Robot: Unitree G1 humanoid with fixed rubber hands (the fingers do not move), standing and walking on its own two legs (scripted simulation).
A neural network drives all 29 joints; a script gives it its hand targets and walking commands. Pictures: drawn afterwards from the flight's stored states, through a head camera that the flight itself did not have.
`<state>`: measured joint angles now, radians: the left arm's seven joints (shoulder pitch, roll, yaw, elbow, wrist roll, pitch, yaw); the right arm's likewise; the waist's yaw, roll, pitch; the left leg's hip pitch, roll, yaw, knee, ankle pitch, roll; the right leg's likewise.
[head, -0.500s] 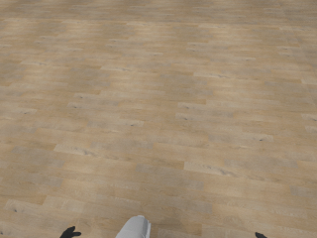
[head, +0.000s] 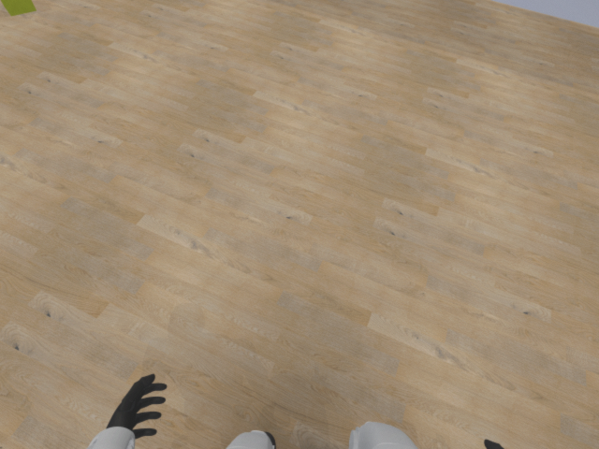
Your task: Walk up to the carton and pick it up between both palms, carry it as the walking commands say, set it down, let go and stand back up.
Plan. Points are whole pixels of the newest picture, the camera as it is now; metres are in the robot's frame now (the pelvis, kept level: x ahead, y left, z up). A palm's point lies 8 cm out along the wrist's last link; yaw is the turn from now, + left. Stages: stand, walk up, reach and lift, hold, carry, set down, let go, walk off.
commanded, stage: walk up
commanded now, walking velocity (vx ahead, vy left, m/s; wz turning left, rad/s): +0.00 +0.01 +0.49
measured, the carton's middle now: out of the picture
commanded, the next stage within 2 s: none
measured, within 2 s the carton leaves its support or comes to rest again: neither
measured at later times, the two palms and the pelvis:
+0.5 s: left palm out of the picture +0.05 +0.25 -0.08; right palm (505, 433) +0.16 -0.29 -0.12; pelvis +0.02 -0.04 +0.00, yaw +10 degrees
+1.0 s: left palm (49, 307) +0.31 +0.42 -0.11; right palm (382, 313) +0.33 -0.12 -0.10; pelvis +0.24 +0.12 +0.00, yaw +21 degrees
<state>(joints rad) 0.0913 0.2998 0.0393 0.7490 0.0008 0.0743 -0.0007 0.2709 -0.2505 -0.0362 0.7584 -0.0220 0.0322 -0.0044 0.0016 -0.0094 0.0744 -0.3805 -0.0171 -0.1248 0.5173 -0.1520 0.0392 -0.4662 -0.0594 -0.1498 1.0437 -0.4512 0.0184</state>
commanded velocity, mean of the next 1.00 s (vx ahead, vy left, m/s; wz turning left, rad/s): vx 0.36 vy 0.01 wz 0.49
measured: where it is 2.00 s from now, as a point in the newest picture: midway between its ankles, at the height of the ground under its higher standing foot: (190, 273)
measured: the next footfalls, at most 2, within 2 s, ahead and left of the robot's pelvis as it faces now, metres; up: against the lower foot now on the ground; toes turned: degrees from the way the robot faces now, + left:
right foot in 0.20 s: +0.03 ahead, -0.15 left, +0.00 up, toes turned -4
left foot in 0.80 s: +0.23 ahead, +0.18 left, +0.00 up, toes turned +15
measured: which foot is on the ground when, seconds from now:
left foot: down 0.00-0.18, up 0.20-0.78, down 0.80-1.00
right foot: up 0.00-0.18, down 0.20-0.80, up 0.82-1.00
